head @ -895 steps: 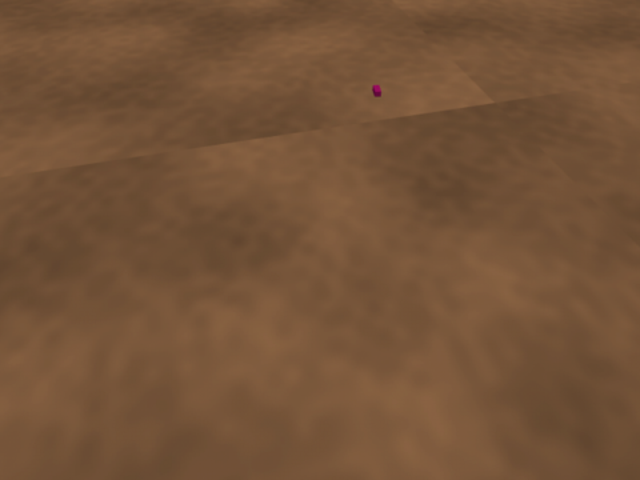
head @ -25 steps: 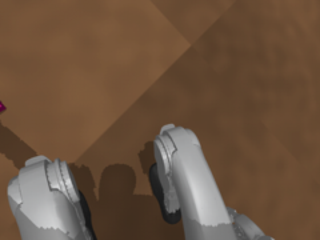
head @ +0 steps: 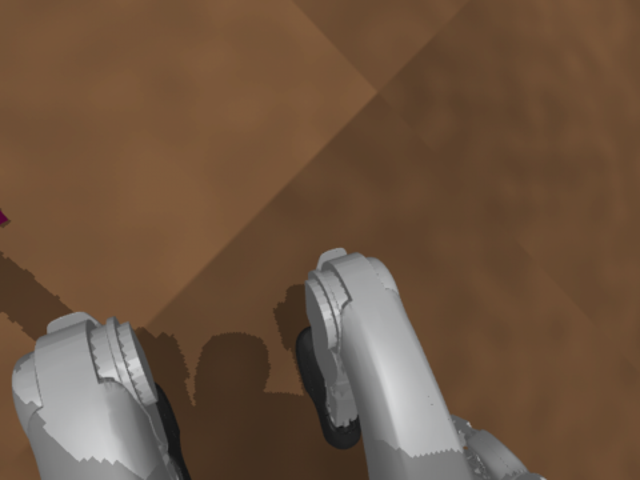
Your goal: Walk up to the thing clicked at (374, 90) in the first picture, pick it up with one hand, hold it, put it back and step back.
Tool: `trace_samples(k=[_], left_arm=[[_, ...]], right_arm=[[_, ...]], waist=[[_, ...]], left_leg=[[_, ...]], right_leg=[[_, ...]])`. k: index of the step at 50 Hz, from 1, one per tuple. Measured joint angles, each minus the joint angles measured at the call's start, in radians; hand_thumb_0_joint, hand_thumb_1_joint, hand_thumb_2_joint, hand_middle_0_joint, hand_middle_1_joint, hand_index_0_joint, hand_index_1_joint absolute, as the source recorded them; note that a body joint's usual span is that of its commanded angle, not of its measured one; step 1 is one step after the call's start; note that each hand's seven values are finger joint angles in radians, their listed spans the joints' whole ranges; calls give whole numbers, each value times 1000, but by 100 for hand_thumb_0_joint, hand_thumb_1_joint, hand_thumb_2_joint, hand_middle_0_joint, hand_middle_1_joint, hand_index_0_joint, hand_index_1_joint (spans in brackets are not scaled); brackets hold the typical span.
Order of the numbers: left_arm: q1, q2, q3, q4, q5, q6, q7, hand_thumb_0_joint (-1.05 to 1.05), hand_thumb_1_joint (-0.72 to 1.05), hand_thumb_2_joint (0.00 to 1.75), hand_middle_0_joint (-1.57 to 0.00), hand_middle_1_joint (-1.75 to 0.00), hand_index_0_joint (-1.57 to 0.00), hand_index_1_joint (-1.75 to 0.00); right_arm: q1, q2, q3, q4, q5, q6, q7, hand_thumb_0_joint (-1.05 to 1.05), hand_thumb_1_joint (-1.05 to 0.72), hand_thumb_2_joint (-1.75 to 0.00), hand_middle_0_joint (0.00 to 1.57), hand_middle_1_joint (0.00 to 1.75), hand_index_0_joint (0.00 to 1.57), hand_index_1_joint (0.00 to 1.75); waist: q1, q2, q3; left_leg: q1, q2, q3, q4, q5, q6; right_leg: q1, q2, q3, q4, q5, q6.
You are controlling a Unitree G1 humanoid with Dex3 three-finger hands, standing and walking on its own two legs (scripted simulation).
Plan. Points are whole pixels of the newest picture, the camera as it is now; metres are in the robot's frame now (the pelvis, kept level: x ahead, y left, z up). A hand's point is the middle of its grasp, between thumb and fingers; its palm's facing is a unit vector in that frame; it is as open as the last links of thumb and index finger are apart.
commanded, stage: rise first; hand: left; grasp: from above
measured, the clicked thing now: out of the picture +0.49 +0.35 -0.30
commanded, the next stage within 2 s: none
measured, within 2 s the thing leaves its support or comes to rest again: neither
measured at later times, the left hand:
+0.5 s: hand out of the picture +0.44 +0.38 -0.17, palm faces -0.30 -0.31 -0.90, open 13.1 cm
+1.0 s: hand out of the picture +0.44 +0.38 -0.18, palm faces -0.31 -0.30 -0.90, open 12.8 cm
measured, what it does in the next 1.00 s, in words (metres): stands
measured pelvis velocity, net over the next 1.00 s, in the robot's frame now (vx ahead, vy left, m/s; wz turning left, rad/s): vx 0.00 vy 0.00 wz -0.01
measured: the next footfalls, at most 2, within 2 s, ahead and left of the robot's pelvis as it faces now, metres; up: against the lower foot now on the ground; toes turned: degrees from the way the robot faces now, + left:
none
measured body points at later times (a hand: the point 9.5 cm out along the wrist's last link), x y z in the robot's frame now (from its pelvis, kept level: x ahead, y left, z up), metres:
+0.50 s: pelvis +0.00 +0.00 +0.00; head +0.25 +0.09 +0.36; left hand +0.45 +0.39 -0.12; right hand +0.05 -0.26 -0.09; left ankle +0.07 +0.14 -0.28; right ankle +0.10 -0.13 -0.28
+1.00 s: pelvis +0.00 +0.00 +0.00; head +0.25 +0.10 +0.36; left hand +0.45 +0.39 -0.13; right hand +0.05 -0.25 -0.09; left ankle +0.07 +0.14 -0.28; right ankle +0.10 -0.13 -0.28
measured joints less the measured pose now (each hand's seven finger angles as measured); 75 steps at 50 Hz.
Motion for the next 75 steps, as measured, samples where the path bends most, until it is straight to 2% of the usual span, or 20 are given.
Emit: trace_samples(k=[5, 14, 25, 38, 48, 66, 75], left_arm=[[14, -7, 8, -19, 2, 3, 2, 0, -41, 85, -20, -101, -22, -98], [11, -10, -6, -9, -6, 7, -4, 0, -40, 83, -21, -98, -23, -96], [5, -1, 4, 12, 3, -10, 7, 0, -37, 82, -23, -96, -25, -94], [-10, 16, -3, 29, 7, -11, 15, 0, -34, 79, -26, -93, -28, -91], [5, 7, -6, 9, 4, -9, 11, 0, -32, 77, -27, -91, -29, -89], [-16, 20, -17, 28, 17, -20, 15, 0, -29, 75, -30, -88, -32, -86], [-5, 21, -9, 24, 20, -23, 19, 0, -27, 74, -32, -87, -33, -85]], right_arm=[[5, 2, -5, 7, -1, -5, 2, 0, -94, -91, 19, 30, 20, 30], [3, 3, -13, 10, -1, -13, 6, 0, -94, -91, 19, 30, 20, 30], [-4, -3, -1, 8, -5, -28, 7, 0, -93, -91, 19, 30, 20, 30], [0, -5, 2, 12, -10, -41, 7, 0, -93, -91, 19, 30, 20, 30], [7, -1, 2, 14, -6, -41, 11, 0, -93, -91, 19, 30, 20, 30], [-2, -7, 7, 8, -11, -49, 13, 0, -93, -91, 19, 30, 20, 30], [5, -9, 11, 9, -11, -46, 13, 0, -93, -91, 19, 30, 20, 30]], waist=[[2, 0, -4], [4, 6, -9], [-1, 0, 1], [-9, -3, 6], [-5, -3, 1], [-11, -6, 7], [-12, -6, 7]], left_leg=[[0, -1, 1, -1, 0, 0], [-3, -1, 4, -1, 1, 2], [1, -2, -1, 1, 3, -1], [-1, -1, -5, 5, 1, 2], [-1, -2, -2, 3, -2, 5], [-3, -4, -3, 6, 0, 5], [-1, -3, -5, 5, -2, 4]], right_leg=[[0, -1, 1, 0, -1, 2], [-3, -1, 4, 1, -1, 2], [0, 0, 0, 2, 3, 3], [0, 3, -3, 0, 4, 5], [4, 1, -2, -3, -1, 4], [4, 1, -3, -1, 0, 3], [4, 2, -4, -3, 0, 5]])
